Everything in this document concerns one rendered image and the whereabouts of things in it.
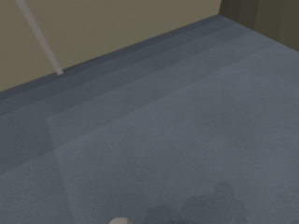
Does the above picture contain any panel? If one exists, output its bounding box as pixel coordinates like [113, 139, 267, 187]
[15, 0, 64, 76]

